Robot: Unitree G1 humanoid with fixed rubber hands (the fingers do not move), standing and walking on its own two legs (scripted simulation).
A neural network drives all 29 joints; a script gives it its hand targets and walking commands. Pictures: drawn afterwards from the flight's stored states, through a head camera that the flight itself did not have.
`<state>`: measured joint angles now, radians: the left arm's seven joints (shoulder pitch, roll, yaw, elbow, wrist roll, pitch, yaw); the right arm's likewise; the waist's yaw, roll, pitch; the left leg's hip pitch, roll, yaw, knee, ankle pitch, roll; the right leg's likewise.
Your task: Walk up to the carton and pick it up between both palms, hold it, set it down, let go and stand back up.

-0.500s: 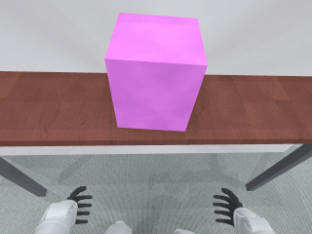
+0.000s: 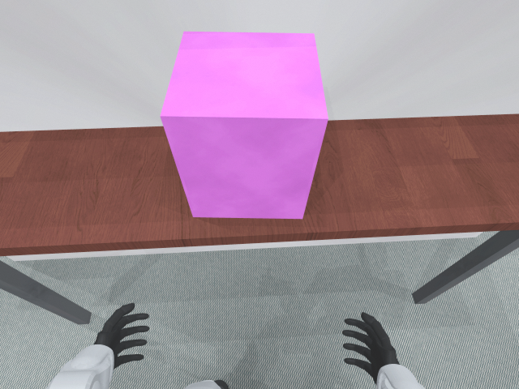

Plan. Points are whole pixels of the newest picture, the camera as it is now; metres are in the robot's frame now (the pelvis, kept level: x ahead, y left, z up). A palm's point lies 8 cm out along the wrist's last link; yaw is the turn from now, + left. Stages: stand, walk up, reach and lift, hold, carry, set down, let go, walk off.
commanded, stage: reach and lift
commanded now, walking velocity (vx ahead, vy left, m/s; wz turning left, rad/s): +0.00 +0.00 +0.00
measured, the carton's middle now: (248, 133) +0.51 +0.05 +0.07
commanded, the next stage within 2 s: none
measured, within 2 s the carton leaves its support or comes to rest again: neither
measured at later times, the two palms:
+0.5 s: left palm (92, 357) +0.16 +0.25 -0.03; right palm (389, 361) +0.17 -0.17 -0.03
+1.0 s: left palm (84, 314) +0.21 +0.26 +0.02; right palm (390, 314) +0.23 -0.16 +0.02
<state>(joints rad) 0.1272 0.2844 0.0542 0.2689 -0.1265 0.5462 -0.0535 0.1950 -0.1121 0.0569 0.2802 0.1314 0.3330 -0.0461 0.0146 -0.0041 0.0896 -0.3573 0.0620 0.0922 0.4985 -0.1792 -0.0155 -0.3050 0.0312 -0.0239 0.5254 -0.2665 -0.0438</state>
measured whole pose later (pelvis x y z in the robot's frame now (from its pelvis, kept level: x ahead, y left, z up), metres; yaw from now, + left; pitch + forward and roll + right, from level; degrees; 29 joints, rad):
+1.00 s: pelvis +0.03 +0.02 +0.02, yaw +0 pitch -1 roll +0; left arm 0.29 0.27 0.03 0.03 -0.19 0.21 -0.01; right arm 0.36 -0.10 0.02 0.01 0.17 0.14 -0.08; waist 0.07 -0.02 0.01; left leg -0.14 0.03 0.10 0.30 -0.15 0.00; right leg -0.06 0.01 -0.02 0.27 -0.20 -0.02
